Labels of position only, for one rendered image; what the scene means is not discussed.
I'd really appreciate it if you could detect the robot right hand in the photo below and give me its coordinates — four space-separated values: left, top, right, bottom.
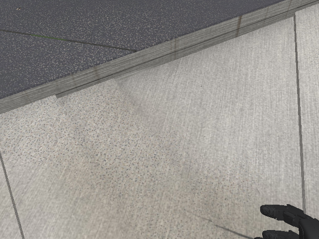
254 204 319 239

